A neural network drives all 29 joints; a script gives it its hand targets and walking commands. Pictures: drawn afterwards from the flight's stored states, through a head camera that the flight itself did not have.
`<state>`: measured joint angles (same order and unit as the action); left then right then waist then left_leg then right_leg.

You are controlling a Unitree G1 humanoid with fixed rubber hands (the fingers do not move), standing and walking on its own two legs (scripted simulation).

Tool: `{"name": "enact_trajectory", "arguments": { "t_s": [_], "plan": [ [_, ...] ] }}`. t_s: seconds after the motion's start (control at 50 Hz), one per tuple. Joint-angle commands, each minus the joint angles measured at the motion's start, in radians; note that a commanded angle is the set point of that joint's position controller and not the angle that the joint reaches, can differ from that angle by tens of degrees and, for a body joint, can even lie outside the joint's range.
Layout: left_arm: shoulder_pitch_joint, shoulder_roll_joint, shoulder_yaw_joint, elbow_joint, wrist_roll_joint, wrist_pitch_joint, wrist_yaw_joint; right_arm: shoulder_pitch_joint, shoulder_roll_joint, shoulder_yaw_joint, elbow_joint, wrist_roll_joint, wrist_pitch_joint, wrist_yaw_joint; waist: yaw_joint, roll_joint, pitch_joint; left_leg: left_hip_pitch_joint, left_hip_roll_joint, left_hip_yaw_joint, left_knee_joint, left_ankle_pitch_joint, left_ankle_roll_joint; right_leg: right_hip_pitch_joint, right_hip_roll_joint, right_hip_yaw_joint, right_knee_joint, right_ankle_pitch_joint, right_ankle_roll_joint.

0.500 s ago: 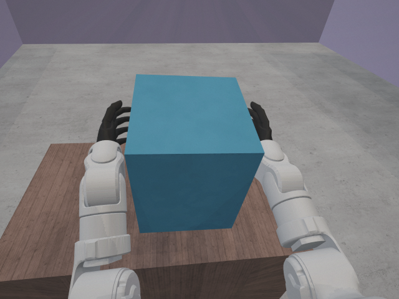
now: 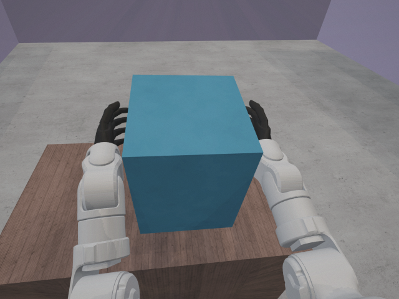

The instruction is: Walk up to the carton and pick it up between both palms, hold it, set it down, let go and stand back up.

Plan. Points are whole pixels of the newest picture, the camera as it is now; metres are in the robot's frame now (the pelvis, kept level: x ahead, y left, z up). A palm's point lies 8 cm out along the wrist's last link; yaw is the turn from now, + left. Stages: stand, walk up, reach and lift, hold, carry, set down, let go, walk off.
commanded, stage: hold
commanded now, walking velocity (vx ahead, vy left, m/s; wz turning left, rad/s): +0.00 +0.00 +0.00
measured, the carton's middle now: (186, 156) +0.37 +0.01 +0.13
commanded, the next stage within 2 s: set down in 0.18 s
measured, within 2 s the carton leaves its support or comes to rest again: neither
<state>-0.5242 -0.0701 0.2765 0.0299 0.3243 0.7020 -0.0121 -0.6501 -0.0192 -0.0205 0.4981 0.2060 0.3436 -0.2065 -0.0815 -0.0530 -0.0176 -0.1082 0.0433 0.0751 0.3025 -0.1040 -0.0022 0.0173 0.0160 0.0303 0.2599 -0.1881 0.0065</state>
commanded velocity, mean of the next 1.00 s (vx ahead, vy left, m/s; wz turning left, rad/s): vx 0.00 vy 0.00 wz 0.00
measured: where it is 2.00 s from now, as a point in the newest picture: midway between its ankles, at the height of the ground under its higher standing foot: outside the picture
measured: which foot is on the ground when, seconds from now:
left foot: down 0.00-1.00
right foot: down 0.00-1.00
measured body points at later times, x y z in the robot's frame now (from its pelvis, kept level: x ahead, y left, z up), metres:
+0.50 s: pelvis +0.00 +0.00 +0.00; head -0.03 +0.02 +0.45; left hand +0.38 +0.15 +0.19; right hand +0.38 -0.14 +0.19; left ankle +0.04 +0.12 -0.75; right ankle -0.02 -0.12 -0.75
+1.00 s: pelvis +0.02 +0.00 +0.00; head +0.01 +0.02 +0.45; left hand +0.39 +0.15 +0.14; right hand +0.40 -0.14 +0.13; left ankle +0.04 +0.12 -0.75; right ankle -0.02 -0.12 -0.75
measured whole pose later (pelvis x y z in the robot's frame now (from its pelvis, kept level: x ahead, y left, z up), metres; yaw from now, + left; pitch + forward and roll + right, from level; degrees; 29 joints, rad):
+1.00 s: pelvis +0.02 +0.00 +0.00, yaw +0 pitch -4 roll +0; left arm -0.45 -0.11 0.30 0.15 0.35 0.36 -0.03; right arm -0.55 0.02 -0.04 0.62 0.05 -0.03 -0.18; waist -0.06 -0.07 0.05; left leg -0.08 0.04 0.08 0.28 -0.12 -0.01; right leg 0.05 0.01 0.03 0.23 -0.20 0.00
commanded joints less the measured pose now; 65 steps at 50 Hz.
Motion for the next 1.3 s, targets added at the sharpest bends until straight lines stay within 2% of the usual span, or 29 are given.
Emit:
{"name": "enact_trajectory", "arguments": {
  "t_s": [0.0, 0.04, 0.06, 0.12, 0.14, 0.16, 0.18, 0.2, 0.24, 0.32, 0.44, 0.52, 0.56, 0.58, 0.6, 0.62, 0.68, 0.74, 0.78, 0.82, 0.86, 0.9, 0.92, 1.04, 1.06, 1.18, 1.2, 1.24, 1.28],
  "plan": [
    [-0.619, -0.475, -0.513, -0.093, -0.145, -0.045, -0.148, -0.683, 0.524, 0.398, -0.359, 0.076, -0.066, 0.074, -0.002, 0.082, -0.331, 0.318, -0.074, -0.027, 0.025, 0.175, -0.008, -0.054, 0.040, -0.112, -0.029, 0.226, 0.047],
    [-0.600, -0.458, -0.463, 0.000, -0.105, -0.032, -0.153, -0.677, 0.505, 0.375, -0.284, 0.059, -0.053, 0.079, 0.006, 0.065, -0.241, 0.274, -0.067, -0.033, -0.006, 0.050, 0.007, -0.081, 0.036, -0.107, -0.052, 0.081, 0.039],
    [-0.614, -0.477, -0.478, -0.036, -0.121, -0.040, -0.155, -0.711, 0.524, 0.386, -0.343, 0.067, -0.068, 0.081, 0.008, 0.054, -0.281, 0.283, -0.067, -0.029, -0.007, 0.074, 0.008, -0.080, 0.037, -0.112, -0.044, 0.104, 0.043],
    [-0.650, -0.485, -0.491, -0.053, -0.134, -0.046, -0.147, -0.689, 0.516, 0.352, -0.286, 0.043, -0.066, 0.093, -0.016, 0.060, -0.283, 0.276, -0.060, -0.035, -0.009, 0.073, -0.001, -0.080, 0.043, -0.116, -0.038, 0.087, 0.032],
    [-0.637, -0.461, -0.450, 0.001, -0.096, -0.037, -0.147, -0.677, 0.500, 0.338, -0.218, 0.041, -0.059, 0.098, 0.002, 0.076, -0.217, 0.266, -0.062, -0.029, -0.026, 0.028, 0.002, -0.102, 0.035, -0.118, -0.054, 0.027, 0.029],
    [-0.663, -0.484, -0.477, -0.015, -0.128, -0.043, -0.151, -0.705, 0.511, 0.333, -0.247, 0.030, -0.068, 0.100, -0.016, 0.062, -0.263, 0.261, -0.067, -0.027, -0.029, 0.009, 0.012, -0.102, 0.031, -0.119, -0.049, 0.017, 0.035],
    [-0.650, -0.469, -0.461, -0.029, -0.147, -0.054, -0.157, -0.724, 0.530, 0.371, -0.288, 0.041, -0.071, 0.102, 0.004, 0.015, -0.295, 0.301, -0.074, -0.002, -0.037, 0.051, 0.046, -0.075, 0.040, -0.117, -0.046, 0.077, 0.040],
    [-0.625, -0.477, -0.480, -0.046, -0.152, -0.058, -0.155, -0.750, 0.534, 0.394, -0.339, 0.051, -0.088, 0.105, 0.008, 0.041, -0.328, 0.307, -0.079, -0.007, -0.028, 0.105, 0.040, -0.063, 0.042, -0.118, -0.038, 0.129, 0.039],
    [-0.673, -0.473, -0.475, -0.038, -0.144, -0.087, -0.170, -0.710, 0.505, 0.331, -0.257, 0.011, -0.098, 0.102, -0.038, 0.060, -0.289, 0.304, -0.076, -0.019, -0.029, 0.077, 0.025, -0.085, 0.033, -0.127, -0.051, 0.121, 0.043],
    [-0.626, -0.449, -0.433, -0.037, -0.114, -0.128, -0.171, -0.726, 0.505, 0.327, -0.336, -0.015, -0.179, 0.115, 0.000, 0.058, -0.352, 0.357, -0.072, -0.011, -0.002, 0.139, 0.009, -0.055, 0.037, -0.131, -0.048, 0.174, 0.044],
    [-0.506, -0.419, -0.343, 0.111, -0.002, -0.208, -0.207, -0.599, 0.471, 0.248, -0.159, -0.133, -0.302, 0.146, 0.018, 0.057, -0.203, 0.330, -0.059, 0.009, -0.033, 0.065, 0.005, -0.069, 0.018, -0.159, -0.055, 0.093, 0.042],
    [-0.480, -0.413, -0.334, 0.165, -0.018, -0.257, -0.216, -0.562, 0.460, 0.194, -0.102, -0.201, -0.371, 0.158, 0.014, 0.023, -0.173, 0.312, -0.051, 0.024, -0.065, 0.013, 0.018, -0.082, 0.019, -0.170, -0.076, 0.022, 0.047],
    [-0.533, -0.439, -0.376, 0.086, -0.051, -0.288, -0.194, -0.605, 0.493, 0.236, -0.178, -0.174, -0.414, 0.156, 0.034, 0.046, -0.317, 0.378, -0.050, 0.025, -0.002, 0.207, -0.007, -0.040, 0.030, -0.179, -0.035, 0.192, 0.051],
    [-0.487, -0.463, -0.404, 0.102, -0.063, -0.304, -0.191, -0.573, 0.511, 0.247, -0.157, -0.171, -0.433, 0.147, 0.012, 0.046, -0.289, 0.372, -0.055, 0.023, 0.002, 0.227, -0.017, -0.036, 0.026, -0.171, -0.039, 0.248, 0.056],
    [-0.508, -0.477, -0.440, 0.038, -0.082, -0.323, -0.181, -0.599, 0.529, 0.297, -0.218, -0.156, -0.455, 0.145, 0.039, 0.036, -0.381, 0.395, -0.056, 0.019, 0.024, 0.308, -0.019, 0.007, 0.031, -0.172, -0.012, 0.344, 0.059],
    [-0.503, -0.469, -0.462, 0.044, -0.084, -0.339, -0.177, -0.522, 0.509, 0.281, -0.148, -0.172, -0.456, 0.142, 0.006, 0.076, -0.358, 0.402, -0.059, 0.014, 0.031, 0.326, -0.039, -0.006, 0.024, -0.169, -0.014, 0.382, 0.055],
    [-0.532, -0.478, -0.486, 0.058, -0.101, -0.368, -0.161, -0.495, 0.490, 0.268, -0.129, -0.189, -0.473, 0.136, -0.010, 0.074, -0.362, 0.421, -0.051, 0.001, 0.042, 0.332, -0.044, -0.014, 0.034, -0.172, -0.022, 0.359, 0.051],
    [-0.439, -0.443, -0.446, 0.103, -0.082, -0.369, -0.156, -0.519, 0.512, 0.318, -0.171, -0.171, -0.477, 0.136, 0.058, 0.019, -0.333, 0.360, -0.069, 0.019, 0.028, 0.292, -0.019, 0.039, 0.022, -0.147, -0.021, 0.407, 0.056],
    [-0.436, -0.471, -0.490, 0.038, -0.082, -0.380, -0.151, -0.440, 0.524, 0.322, -0.171, -0.160, -0.495, 0.128, 0.014, 0.062, -0.374, 0.367, -0.071, 0.008, 0.043, 0.354, -0.047, 0.083, 0.021, -0.147, 0.003, 0.521, 0.065],
    [-0.399, -0.476, -0.481, 0.070, -0.082, -0.373, -0.143, -0.503, 0.503, 0.344, -0.216, -0.138, -0.504, 0.128, 0.043, 0.048, -0.376, 0.381, -0.060, 0.015, 0.056, 0.381, -0.038, 0.072, 0.025, -0.146, 0.003, 0.541, 0.061],
    [-0.404, -0.462, -0.469, 0.100, -0.078, -0.386, -0.148, -0.435, 0.509, 0.314, -0.117, -0.178, -0.487, 0.128, 0.020, 0.017, -0.302, 0.353, -0.062, 0.006, 0.032, 0.336, -0.033, 0.065, 0.028, -0.149, -0.015, 0.503, 0.062],
    [-0.416, -0.484, -0.484, 0.095, -0.089, -0.381, -0.147, -0.487, 0.497, 0.311, -0.201, -0.170, -0.504, 0.134, 0.009, 0.040, -0.355, 0.378, -0.057, 0.006, 0.034, 0.323, -0.035, 0.030, 0.027, -0.156, -0.008, 0.455, 0.051],
    [-0.405, -0.486, -0.489, 0.092, -0.081, -0.391, -0.134, -0.456, 0.486, 0.310, -0.140, -0.164, -0.502, 0.137, 0.033, 0.079, -0.320, 0.376, -0.051, -0.007, 0.041, 0.356, -0.048, 0.011, 0.037, -0.164, -0.015, 0.414, 0.040],
    [-0.445, -0.486, -0.462, 0.171, -0.068, -0.408, -0.131, -0.451, 0.462, 0.229, -0.056, -0.222, -0.506, 0.156, 0.012, 0.079, -0.246, 0.359, -0.043, 0.001, 0.014, 0.217, -0.035, -0.077, 0.028, -0.164, -0.044, 0.260, 0.038],
    [-0.430, -0.461, -0.416, 0.217, -0.051, -0.416, -0.134, -0.489, 0.462, 0.224, -0.079, -0.221, -0.514, 0.158, 0.048, 0.050, -0.257, 0.346, -0.038, 0.010, 0.011, 0.185, -0.025, -0.078, 0.026, -0.165, -0.047, 0.228, 0.040],
    [-0.538, -0.506, -0.448, 0.209, -0.078, -0.483, -0.099, -0.495, 0.485, 0.180, -0.008, -0.252, -0.541, 0.181, 0.037, 0.080, -0.318, 0.339, -0.034, 0.007, 0.022, 0.209, -0.037, -0.143, 0.033, -0.168, -0.042, 0.198, 0.028],
    [-0.515, -0.498, -0.415, 0.250, -0.048, -0.479, -0.103, -0.494, 0.515, 0.191, 0.015, -0.266, -0.534, 0.188, 0.066, 0.069, -0.297, 0.330, -0.043, 0.019, 0.015, 0.198, -0.025, -0.121, 0.026, -0.153, -0.040, 0.214, 0.028],
    [-0.462, -0.536, -0.439, 0.263, -0.054, -0.483, -0.100, -0.464, 0.486, 0.163, 0.024, -0.265, -0.542, 0.190, 0.030, 0.091, -0.277, 0.339, -0.036, 0.004, 0.013, 0.186, -0.029, -0.144, 0.030, -0.163, -0.048, 0.185, 0.019],
    [-0.517, -0.511, -0.393, 0.318, -0.048, -0.499, -0.101, -0.499, 0.493, 0.149, 0.031, -0.292, -0.546, 0.195, 0.063, 0.056, -0.292, 0.306, -0.032, 0.014, 0.002, 0.170, -0.017, -0.137, 0.028, -0.164, -0.046, 0.177, 0.023]
  ]
}}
